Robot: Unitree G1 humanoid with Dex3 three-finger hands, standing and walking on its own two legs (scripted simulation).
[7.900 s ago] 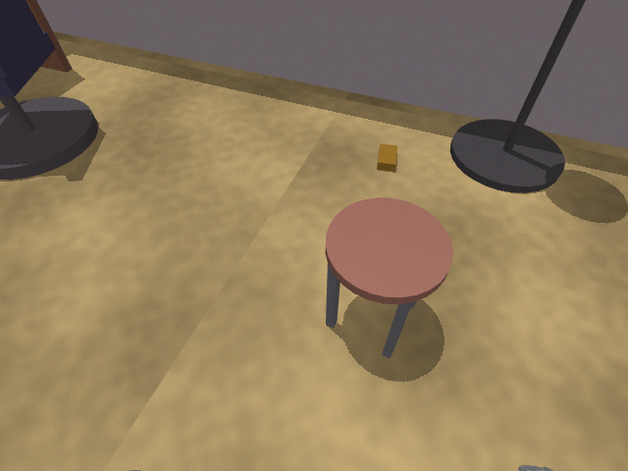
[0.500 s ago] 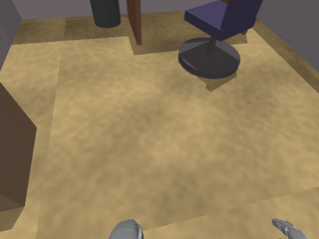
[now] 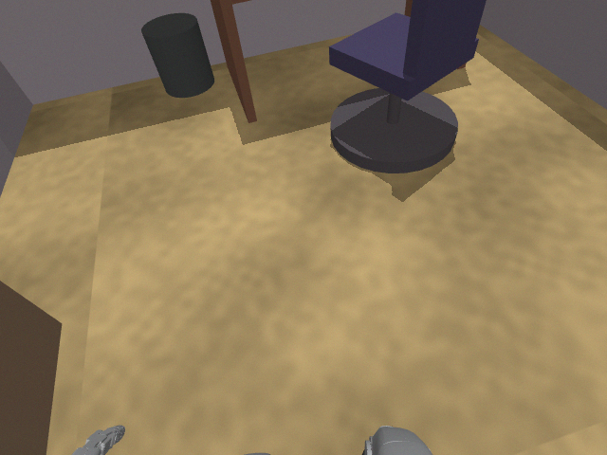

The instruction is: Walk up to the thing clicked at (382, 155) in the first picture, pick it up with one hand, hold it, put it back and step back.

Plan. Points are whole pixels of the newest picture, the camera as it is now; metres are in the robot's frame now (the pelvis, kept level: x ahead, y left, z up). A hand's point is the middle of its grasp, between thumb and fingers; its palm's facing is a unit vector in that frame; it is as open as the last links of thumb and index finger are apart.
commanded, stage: walk up
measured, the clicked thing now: out of the picture +0.03 -1.40 -0.73
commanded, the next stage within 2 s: stand in 1.98 s
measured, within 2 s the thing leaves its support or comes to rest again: neither
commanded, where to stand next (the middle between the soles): +0.38 +0.02 m, yaw +1 degrees
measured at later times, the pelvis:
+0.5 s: pelvis +0.17 +0.03 +0.00, yaw +3 degrees
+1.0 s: pelvis +0.29 +0.01 +0.00, yaw +2 degrees
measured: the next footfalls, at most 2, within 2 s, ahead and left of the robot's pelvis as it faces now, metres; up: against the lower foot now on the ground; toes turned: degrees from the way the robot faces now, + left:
left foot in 0.42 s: +0.28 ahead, +0.15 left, +0.00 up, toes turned +7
right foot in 0.86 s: +0.42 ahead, -0.10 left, +0.00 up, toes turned -1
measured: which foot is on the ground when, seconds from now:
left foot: up 0.00-0.40, down 0.42-0.90, up 0.92-1.00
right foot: down 0.00-0.46, up 0.48-0.84, down 0.86-1.00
